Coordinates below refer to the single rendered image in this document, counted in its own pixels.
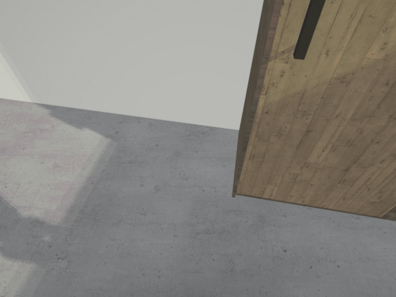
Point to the handle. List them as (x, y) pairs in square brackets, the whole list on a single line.
[(309, 25)]

